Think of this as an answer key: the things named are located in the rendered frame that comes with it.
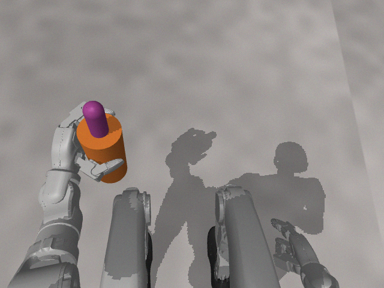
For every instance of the right robot foot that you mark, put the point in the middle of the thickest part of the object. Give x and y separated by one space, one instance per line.
212 255

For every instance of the right robot arm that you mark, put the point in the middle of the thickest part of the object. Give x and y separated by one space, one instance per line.
315 275

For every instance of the right robot hand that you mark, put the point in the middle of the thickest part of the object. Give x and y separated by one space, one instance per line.
298 250

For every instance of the left robot hand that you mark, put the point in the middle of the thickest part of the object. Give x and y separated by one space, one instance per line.
68 154

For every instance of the bottle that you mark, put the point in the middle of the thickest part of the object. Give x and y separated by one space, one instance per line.
100 135

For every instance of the left robot arm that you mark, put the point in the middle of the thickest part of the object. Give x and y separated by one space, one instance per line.
51 262

